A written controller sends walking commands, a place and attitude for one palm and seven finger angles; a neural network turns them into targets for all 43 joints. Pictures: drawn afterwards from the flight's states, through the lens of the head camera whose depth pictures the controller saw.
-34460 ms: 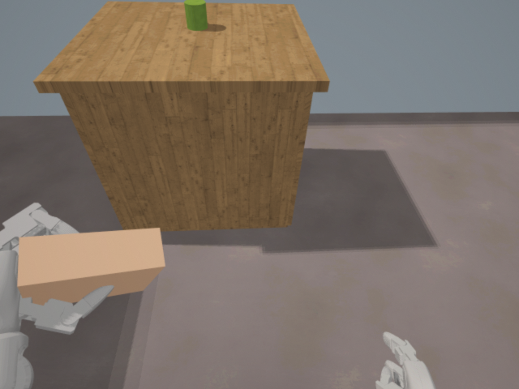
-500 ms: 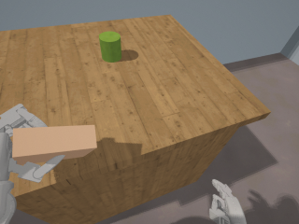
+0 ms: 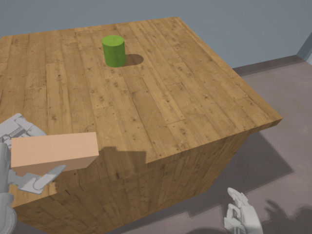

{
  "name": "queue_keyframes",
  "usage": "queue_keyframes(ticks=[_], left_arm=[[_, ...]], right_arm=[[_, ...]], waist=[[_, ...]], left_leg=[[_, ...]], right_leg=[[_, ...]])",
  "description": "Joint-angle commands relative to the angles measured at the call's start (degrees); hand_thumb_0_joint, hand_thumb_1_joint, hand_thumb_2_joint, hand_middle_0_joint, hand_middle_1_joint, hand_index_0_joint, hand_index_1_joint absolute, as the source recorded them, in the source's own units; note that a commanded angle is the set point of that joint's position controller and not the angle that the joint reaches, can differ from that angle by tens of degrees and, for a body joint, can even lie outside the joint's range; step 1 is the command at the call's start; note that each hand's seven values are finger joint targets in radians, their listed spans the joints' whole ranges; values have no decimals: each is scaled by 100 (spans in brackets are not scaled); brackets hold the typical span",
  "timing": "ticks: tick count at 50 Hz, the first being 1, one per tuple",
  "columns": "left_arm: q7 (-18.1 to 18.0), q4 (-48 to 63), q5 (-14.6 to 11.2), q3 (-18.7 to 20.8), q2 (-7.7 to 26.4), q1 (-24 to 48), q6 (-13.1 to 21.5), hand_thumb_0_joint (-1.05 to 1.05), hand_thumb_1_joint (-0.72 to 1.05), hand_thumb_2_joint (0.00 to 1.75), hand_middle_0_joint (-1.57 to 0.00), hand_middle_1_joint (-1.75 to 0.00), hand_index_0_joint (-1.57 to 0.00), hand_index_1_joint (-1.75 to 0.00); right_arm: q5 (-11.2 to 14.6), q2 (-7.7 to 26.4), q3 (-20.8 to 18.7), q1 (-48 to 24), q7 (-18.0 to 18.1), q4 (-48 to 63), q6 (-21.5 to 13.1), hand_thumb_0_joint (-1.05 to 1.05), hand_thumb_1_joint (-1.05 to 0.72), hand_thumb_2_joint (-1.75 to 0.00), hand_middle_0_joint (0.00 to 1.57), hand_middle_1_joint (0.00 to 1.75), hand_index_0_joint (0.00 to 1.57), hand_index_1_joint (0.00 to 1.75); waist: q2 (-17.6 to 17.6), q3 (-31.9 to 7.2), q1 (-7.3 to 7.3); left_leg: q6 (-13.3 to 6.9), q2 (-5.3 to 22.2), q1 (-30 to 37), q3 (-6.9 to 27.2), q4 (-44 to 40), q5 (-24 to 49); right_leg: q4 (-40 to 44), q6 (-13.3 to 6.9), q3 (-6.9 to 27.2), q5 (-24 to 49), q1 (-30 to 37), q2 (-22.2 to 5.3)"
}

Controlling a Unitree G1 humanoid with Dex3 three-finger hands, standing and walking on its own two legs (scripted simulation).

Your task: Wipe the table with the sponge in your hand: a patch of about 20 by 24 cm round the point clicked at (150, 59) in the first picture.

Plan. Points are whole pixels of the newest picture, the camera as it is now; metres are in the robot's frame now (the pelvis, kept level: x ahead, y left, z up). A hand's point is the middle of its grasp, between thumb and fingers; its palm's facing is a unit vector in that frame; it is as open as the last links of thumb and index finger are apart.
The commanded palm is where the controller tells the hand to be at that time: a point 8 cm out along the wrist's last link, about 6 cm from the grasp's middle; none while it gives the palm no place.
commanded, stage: turn the palm down, sponge in hand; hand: left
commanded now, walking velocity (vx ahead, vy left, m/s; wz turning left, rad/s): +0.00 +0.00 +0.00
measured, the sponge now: (69, 154) +0.24 +0.21 +0.12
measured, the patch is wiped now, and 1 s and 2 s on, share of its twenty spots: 0.00 0.00 0.00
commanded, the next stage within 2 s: none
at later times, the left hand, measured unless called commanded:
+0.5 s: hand (24, 156) +0.19 +0.24 +0.20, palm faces +0.48 -0.62 -0.62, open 9.1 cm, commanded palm +0.16 +0.26 +0.21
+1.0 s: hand (29, 143) +0.21 +0.24 +0.20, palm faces +0.34 -0.37 -0.87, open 9.1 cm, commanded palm +0.18 +0.24 +0.25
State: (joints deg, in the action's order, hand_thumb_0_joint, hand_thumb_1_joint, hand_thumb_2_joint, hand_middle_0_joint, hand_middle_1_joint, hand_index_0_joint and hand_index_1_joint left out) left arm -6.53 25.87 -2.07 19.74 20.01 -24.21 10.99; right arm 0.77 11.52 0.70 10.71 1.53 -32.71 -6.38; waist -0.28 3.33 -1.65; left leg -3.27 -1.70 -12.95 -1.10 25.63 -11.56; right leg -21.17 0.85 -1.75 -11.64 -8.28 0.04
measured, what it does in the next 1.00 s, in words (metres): shifts its weight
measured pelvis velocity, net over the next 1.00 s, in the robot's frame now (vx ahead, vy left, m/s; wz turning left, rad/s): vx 0.00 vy -0.06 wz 0.01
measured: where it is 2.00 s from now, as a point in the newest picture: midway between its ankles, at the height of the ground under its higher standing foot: outside the picture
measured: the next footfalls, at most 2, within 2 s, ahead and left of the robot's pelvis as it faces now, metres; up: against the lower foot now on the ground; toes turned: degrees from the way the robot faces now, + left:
none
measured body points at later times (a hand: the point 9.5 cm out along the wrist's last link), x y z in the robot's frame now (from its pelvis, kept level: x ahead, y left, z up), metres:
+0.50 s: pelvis -0.02 -0.05 -0.01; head -0.03 -0.07 +0.44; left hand +0.16 +0.27 +0.23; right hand +0.21 -0.25 -0.09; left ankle +0.03 +0.08 -0.74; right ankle +0.00 -0.13 -0.74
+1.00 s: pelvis +0.00 -0.06 -0.02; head -0.01 -0.12 +0.43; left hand +0.19 +0.26 +0.24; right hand +0.21 -0.30 -0.11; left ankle +0.03 +0.08 -0.74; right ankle +0.00 -0.13 -0.74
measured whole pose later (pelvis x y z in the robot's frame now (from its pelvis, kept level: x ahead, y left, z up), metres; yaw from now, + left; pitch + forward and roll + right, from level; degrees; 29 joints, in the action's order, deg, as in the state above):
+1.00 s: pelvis +0.00 -0.06 -0.02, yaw +1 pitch -3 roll +1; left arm 1.3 22.9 14.3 20.3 39.9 -14.5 -16.7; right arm 2.9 18.2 0.0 10.2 6.2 -34.3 -1.2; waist 6.6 -0.6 -5.5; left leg 1.3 0.4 -15.7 0.5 34.0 -15.9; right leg -35.9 -3.9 -2.7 -19.9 -13.7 2.5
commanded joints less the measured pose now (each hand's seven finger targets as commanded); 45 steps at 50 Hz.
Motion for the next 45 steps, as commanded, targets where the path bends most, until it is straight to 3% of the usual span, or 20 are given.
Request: queue_keyframes(ticks=[1,2,3,4,5,7,9,12,14,16,17,19,22,27,29,32,35,37,41,45], left_arm=[[-81,1252,-38,530,886,433,349,0,10,130,-120,-160,-120,-160],[-206,3451,131,2017,5565,5650,1257,0,10,130,-120,-160,-120,-160],[74,-165,699,1727,2648,3505,77,0,10,130,-120,-160,-120,-160],[170,-296,510,661,1862,2970,-232,0,10,130,-120,-160,-120,-160],[190,238,460,794,1638,2656,-431,0,10,130,-120,-160,-120,-160],[449,-54,-166,331,940,1996,-1145,0,10,130,-120,-160,-120,-160],[623,521,-155,266,1161,1464,-1565,0,10,130,-120,-160,-120,-160],[562,1316,612,363,1872,1335,-1873,0,10,130,-120,-160,-120,-160],[374,1379,871,630,2009,1073,-1705,0,10,130,-120,-160,-120,-160],[167,1677,746,1069,2247,1182,-1343,0,10,130,-120,-160,-120,-160],[12,1905,664,1514,2689,1467,-1190,0,10,130,-120,-160,-120,-160],[-82,1146,584,1244,2187,1244,-1166,0,10,130,-120,-160,-120,-160],[-9,439,628,1100,2353,1847,-1533,0,10,130,-120,-160,-120,-160],[550,-104,1016,385,2759,2958,-2116,0,10,130,-120,-160,-120,-160],[741,215,1244,105,2771,3314,-2002,0,10,130,-120,-160,-120,-160],[816,827,1424,417,3167,3197,-1581,0,10,130,-120,-160,-120,-160],[830,503,1384,885,3260,2370,-1403,0,10,130,-120,-160,-120,-160],[755,310,1274,1540,3728,1838,-1565,0,10,130,-120,-160,-120,-160],[518,360,1154,1435,3474,1523,-2075,0,10,130,-120,-160,-120,-160],[477,543,1566,1140,3542,1718,-2553,0,10,130,-120,-160,-120,-160]], right_arm=[[42,736,-296,-491,88,894,-281,0,-90,-90,20,30,20,30],[387,1085,725,558,538,1578,-91,0,-90,-90,20,30,20,30],[-404,747,-266,-452,347,718,-212,0,-90,-90,20,30,20,30],[-316,825,-131,-453,-2,785,-270,0,-90,-90,20,30,20,30],[-262,1030,-271,-459,-50,655,-187,0,-90,-90,20,30,20,30],[-17,991,-185,-857,-8,716,-199,0,-90,-90,20,30,20,30],[-7,1078,-166,-1009,-64,726,-218,0,-90,-90,20,30,20,30],[77,1043,-11,-1391,-125,1036,-15,0,-90,-90,20,30,20,30],[-55,951,-15,-1348,-75,1088,40,0,-90,-90,20,30,20,30],[-79,910,-36,-1338,32,1049,38,0,-90,-90,20,30,20,30],[-34,919,-40,-1355,93,1042,22,0,-90,-90,20,30,20,30],[-67,832,-68,-1180,152,832,29,0,-90,-90,20,30,20,30],[63,966,-90,-1126,258,625,141,0,-90,-90,20,30,20,30],[165,1027,24,-1378,520,723,83,0,-90,-90,20,30,20,30],[127,968,-2,-1413,573,786,16,0,-90,-90,20,30,20,30],[119,895,-24,-1496,595,891,-118,0,-90,-90,20,30,20,30],[59,905,-120,-1194,555,763,-92,0,-90,-90,20,30,20,30],[99,946,-143,-1220,509,783,-65,0,-90,-90,20,30,20,30],[149,999,-213,-1001,441,801,143,0,-90,-90,20,30,20,30],[185,1131,-222,-1034,465,917,241,0,-90,-90,20,30,20,30]], waist=[[379,-783,18],[1531,-532,527],[1214,-1821,-401],[583,-1168,150],[883,-1955,8],[1040,-1925,-224],[857,-1620,-399],[627,-1184,-322],[187,-888,-264],[-47,-1053,-261],[31,-1270,-325],[105,-1011,-281],[703,-670,-169],[467,-469,-64],[515,-709,-80],[184,-1039,-237],[-66,-1169,-380],[45,-1326,-589],[137,-1176,-576],[118,-1065,-479]], left_leg=[[219,490,110,526,-621,239],[44,412,-1197,659,-400,-802],[460,327,730,313,-79,1444],[623,309,745,480,-148,2499],[644,479,1503,465,43,2931],[647,427,1477,494,-80,2057],[539,374,1022,382,-134,1477],[320,290,356,238,-235,525],[263,320,130,299,-250,179],[233,301,135,305,-174,-82],[217,261,209,260,-140,-179],[256,252,134,185,-59,-207],[229,145,43,48,30,-524],[138,9,-45,-52,229,-827],[147,32,12,-27,405,-641],[176,57,23,88,660,-321],[206,93,-204,168,822,22],[265,106,-338,185,885,240],[288,180,-368,108,819,580],[204,164,-254,-1,730,809]], right_leg=[[181,-165,273,659,302,-206],[-380,231,363,-646,398,124],[-840,-385,-196,283,13,68],[-577,-315,-476,535,-614,304],[-798,-253,-366,673,-808,370],[-868,-254,-271,189,-860,270],[-688,-285,-401,660,-559,129],[-712,-292,-348,376,-542,164],[-703,-262,-376,28,-719,166],[-650,-202,-329,-229,-788,185],[-607,-204,-254,-356,-752,206],[-525,-183,-230,-405,-804,165],[-322,-135,-73,-630,-997,77],[103,-53,401,-1504,-1070,-123],[128,-83,649,-1698,-972,-249],[114,-130,987,-1702,-754,-351],[-108,-49,1023,-670,-418,-484],[-306,-6,1127,207,-58,-576],[-606,111,869,1539,25,-587],[-714,108,602,1656,-210,-401]])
